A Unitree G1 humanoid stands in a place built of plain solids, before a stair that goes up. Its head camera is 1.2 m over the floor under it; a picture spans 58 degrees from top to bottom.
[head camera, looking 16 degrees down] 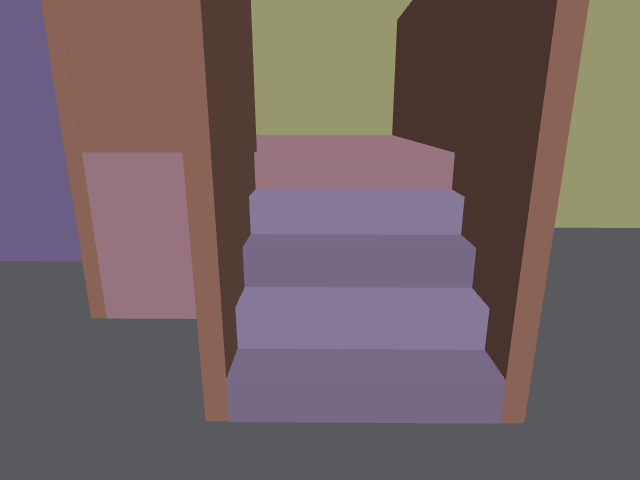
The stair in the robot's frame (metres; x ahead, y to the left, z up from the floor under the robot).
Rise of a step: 0.20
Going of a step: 0.23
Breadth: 1.10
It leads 1 degrees to the right of straight ahead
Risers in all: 5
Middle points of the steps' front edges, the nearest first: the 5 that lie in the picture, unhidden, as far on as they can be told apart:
1.49 -0.18 0.20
1.72 -0.18 0.40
1.95 -0.18 0.60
2.18 -0.19 0.81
2.41 -0.19 1.01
